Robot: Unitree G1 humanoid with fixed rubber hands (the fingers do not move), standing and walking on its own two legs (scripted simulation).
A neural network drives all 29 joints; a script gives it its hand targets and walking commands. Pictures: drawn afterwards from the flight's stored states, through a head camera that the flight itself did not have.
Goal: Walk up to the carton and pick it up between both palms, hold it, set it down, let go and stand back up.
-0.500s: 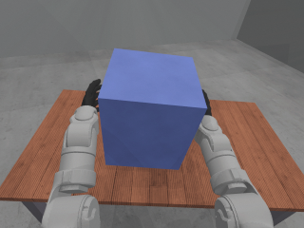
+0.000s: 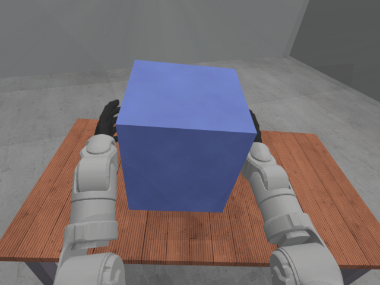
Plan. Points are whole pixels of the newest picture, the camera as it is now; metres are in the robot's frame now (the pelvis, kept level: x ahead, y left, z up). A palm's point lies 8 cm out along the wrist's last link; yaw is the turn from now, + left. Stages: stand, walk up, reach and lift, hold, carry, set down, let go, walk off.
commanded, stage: reach and lift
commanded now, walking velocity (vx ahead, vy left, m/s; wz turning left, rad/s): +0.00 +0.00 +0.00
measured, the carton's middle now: (181, 140) +0.38 -0.01 +0.16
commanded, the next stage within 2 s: hold in 0.16 s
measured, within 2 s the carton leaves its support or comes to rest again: neither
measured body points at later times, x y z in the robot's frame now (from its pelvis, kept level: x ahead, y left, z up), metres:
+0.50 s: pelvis +0.00 +0.00 +0.00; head -0.06 +0.03 +0.44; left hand +0.38 +0.14 +0.20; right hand +0.37 -0.17 +0.19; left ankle -0.02 +0.11 -0.75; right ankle +0.04 -0.11 -0.75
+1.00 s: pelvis -0.02 -0.01 +0.00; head -0.07 +0.01 +0.45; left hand +0.36 +0.14 +0.21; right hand +0.36 -0.16 +0.19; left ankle -0.02 +0.11 -0.75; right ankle +0.04 -0.11 -0.75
